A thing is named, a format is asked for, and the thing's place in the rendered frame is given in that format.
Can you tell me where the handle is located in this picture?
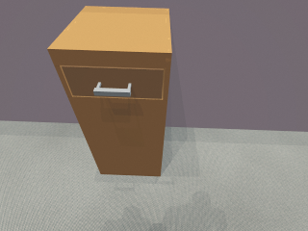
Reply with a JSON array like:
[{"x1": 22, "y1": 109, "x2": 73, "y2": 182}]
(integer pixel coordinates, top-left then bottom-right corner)
[{"x1": 93, "y1": 82, "x2": 132, "y2": 97}]

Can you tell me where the drawer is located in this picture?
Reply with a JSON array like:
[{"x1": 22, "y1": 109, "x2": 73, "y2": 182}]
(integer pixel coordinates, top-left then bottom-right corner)
[{"x1": 62, "y1": 65, "x2": 164, "y2": 99}]

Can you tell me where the cabinet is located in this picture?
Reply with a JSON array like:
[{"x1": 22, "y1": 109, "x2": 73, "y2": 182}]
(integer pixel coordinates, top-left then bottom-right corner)
[{"x1": 47, "y1": 6, "x2": 172, "y2": 177}]

